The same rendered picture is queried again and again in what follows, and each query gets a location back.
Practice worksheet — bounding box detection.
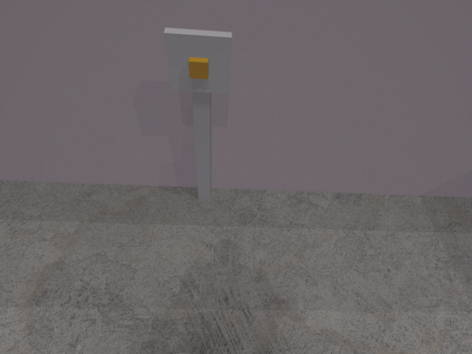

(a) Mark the panel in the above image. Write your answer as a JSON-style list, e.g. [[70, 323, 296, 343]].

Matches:
[[164, 27, 232, 200]]

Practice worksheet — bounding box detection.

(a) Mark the button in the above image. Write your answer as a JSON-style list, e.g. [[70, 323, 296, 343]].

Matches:
[[189, 57, 209, 79]]

